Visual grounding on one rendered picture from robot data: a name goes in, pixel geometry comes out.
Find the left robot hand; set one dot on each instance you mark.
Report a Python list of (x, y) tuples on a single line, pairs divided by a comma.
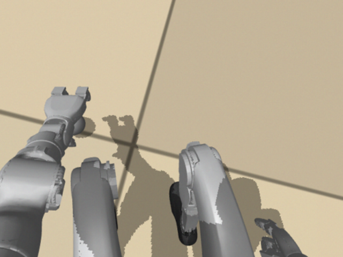
[(70, 106)]

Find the right robot hand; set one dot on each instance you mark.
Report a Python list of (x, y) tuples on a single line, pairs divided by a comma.
[(280, 245)]

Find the left robot arm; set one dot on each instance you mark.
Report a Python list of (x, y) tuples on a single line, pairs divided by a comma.
[(31, 184)]

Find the right robot foot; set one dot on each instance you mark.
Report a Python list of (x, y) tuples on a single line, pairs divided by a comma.
[(185, 238)]

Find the ball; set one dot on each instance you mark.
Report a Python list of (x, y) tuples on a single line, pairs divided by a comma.
[(79, 126)]

